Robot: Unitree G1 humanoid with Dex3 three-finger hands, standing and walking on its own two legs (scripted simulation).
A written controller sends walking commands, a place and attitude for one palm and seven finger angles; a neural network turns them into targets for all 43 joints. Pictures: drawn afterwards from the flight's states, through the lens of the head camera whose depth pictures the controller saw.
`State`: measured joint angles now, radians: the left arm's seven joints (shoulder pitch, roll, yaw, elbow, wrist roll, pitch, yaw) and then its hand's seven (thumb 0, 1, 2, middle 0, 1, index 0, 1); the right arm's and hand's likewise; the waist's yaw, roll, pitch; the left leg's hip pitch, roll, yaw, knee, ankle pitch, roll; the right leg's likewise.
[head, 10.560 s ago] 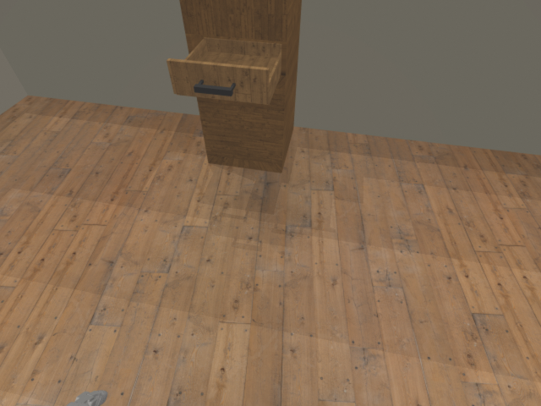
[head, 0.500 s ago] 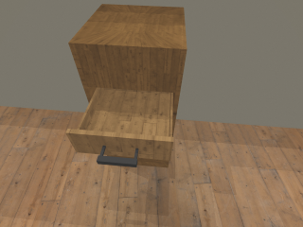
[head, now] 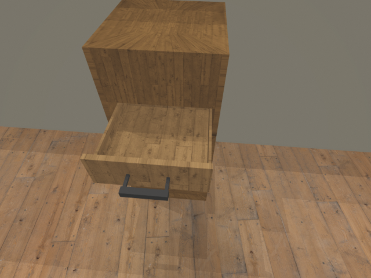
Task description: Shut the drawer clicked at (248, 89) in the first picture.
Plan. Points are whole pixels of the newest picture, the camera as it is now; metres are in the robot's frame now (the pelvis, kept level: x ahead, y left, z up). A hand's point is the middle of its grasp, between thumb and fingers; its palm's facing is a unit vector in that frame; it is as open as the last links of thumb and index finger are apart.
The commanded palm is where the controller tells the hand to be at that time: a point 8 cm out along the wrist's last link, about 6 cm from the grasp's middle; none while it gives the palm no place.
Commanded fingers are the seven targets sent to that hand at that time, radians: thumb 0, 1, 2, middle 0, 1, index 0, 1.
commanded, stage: come to a stop and stand still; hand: left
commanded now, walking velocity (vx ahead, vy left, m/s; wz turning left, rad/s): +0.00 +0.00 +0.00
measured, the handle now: (145, 186) +0.39 +0.14 -0.12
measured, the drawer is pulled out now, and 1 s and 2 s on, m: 0.26 0.26 0.26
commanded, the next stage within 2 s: look again from close up in 0.80 s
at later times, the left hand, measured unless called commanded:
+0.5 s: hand out of the picture -0.01 +0.17 -0.17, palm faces +0.02 -0.98 -0.21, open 7.4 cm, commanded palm none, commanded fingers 0.00 0.90 0.90 -0.20 -0.30 -0.20 -0.30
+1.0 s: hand out of the picture +0.00 +0.16 -0.17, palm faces +0.03 -0.98 -0.19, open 7.3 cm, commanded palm none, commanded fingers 0.00 0.90 0.90 -0.20 -0.30 -0.20 -0.30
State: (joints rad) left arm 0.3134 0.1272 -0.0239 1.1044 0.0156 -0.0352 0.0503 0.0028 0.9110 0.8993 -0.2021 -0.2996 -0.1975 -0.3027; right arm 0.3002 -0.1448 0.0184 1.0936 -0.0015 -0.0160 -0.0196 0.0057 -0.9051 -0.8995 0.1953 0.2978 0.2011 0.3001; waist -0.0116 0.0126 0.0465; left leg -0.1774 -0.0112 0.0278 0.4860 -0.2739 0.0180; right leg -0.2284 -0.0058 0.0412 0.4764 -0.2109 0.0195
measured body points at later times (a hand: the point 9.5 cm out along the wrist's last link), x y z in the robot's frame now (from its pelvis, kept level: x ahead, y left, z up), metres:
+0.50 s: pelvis +0.00 +0.00 +0.00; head +0.00 -0.01 +0.45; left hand -0.01 +0.22 -0.15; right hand -0.01 -0.22 -0.16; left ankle -0.01 +0.10 -0.74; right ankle +0.03 -0.13 -0.74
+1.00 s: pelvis +0.01 -0.01 +0.00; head +0.01 -0.02 +0.45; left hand +0.00 +0.21 -0.15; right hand +0.00 -0.22 -0.16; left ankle -0.01 +0.10 -0.74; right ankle +0.03 -0.13 -0.74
